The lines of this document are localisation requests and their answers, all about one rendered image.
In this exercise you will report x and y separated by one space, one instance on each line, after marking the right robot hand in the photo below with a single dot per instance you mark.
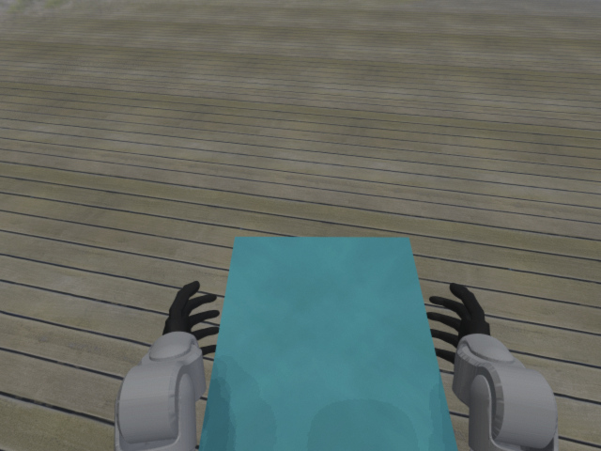
472 319

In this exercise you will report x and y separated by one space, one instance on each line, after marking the left robot forearm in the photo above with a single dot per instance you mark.
155 403

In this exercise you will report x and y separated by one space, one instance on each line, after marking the left robot hand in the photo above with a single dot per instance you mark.
180 321

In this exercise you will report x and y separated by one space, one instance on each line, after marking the carton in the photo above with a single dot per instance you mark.
324 345

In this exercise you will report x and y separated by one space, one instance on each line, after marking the right robot forearm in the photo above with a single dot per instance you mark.
512 408

